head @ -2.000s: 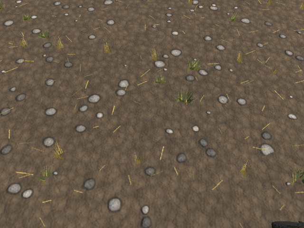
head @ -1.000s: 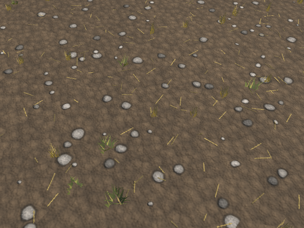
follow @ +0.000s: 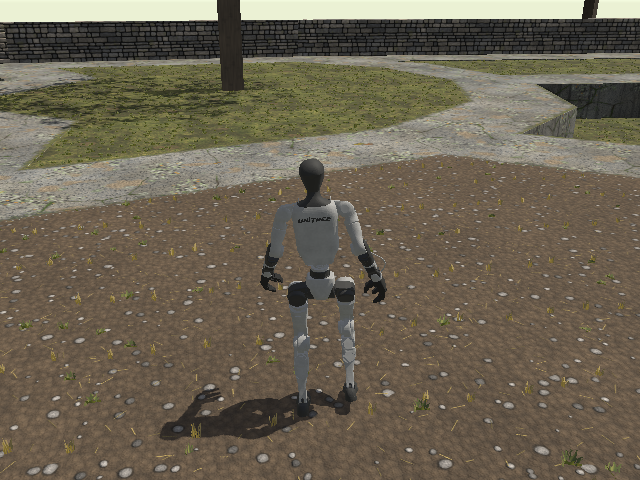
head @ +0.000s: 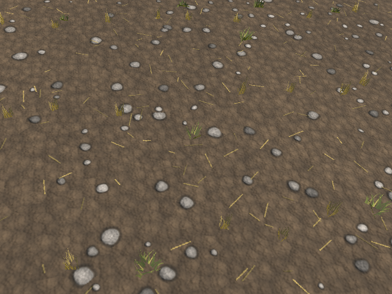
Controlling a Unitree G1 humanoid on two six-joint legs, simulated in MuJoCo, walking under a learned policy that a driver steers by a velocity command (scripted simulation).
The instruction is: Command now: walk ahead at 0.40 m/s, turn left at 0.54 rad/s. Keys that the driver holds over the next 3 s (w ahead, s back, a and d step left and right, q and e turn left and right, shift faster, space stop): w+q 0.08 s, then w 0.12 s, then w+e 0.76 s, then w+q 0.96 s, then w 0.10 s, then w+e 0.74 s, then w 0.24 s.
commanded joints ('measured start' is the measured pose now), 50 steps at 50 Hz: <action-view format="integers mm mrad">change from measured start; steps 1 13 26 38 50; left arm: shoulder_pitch -140 -280 90 249 163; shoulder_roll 86 47 80 136 26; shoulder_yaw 21 -15 2 27 -4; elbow -87 -125 -37 -17 -120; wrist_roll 17 -8 0 -25 -13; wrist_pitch -45 -57 -27 12 32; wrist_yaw -6 -44 -3 36 15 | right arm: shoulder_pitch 11 113 -93 -363 -123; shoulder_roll -158 -175 -112 -113 -92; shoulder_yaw -35 -47 -14 -10 -21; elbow -71 -12 -116 -210 -85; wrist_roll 2 6 -27 1 -18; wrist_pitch -30 -21 -90 -98 -91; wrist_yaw -18 -31 -8 11 15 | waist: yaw -1 -62 24 78 19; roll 145 176 -29 -55 133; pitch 34 105 -12 17 27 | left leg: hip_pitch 232 239 -403 -175 86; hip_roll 230 236 102 8 243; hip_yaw -349 -217 -75 -71 -199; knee -291 -249 600 12 -301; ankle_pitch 87 295 -21 277 194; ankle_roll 161 119 -72 -98 133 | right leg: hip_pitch -297 -127 375 330 -160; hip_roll -27 3 -148 -117 -71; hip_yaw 62 18 408 407 126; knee -57 -447 -757 -612 156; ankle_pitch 165 349 267 235 46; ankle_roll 18 3 -280 -163 13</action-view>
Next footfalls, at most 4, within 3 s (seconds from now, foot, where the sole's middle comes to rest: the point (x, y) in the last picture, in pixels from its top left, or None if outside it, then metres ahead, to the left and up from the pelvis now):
0.36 right None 0.35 -0.11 -0.78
0.82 left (153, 259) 0.63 0.10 -0.78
1.28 right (236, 218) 0.80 -0.22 -0.78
1.78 left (174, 156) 1.10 0.03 -0.78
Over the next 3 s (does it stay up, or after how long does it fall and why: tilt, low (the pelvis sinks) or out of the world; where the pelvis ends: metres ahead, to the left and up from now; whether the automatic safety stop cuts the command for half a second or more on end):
stays up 1.65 -0.01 0.00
